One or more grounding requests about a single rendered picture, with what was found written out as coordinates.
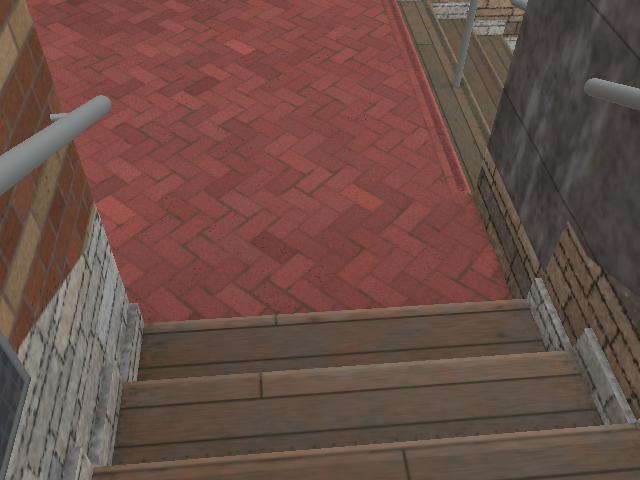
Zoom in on stairs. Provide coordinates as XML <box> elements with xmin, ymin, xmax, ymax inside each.
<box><xmin>92</xmin><ymin>299</ymin><xmax>640</xmax><ymax>480</ymax></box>
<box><xmin>397</xmin><ymin>0</ymin><xmax>513</xmax><ymax>196</ymax></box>

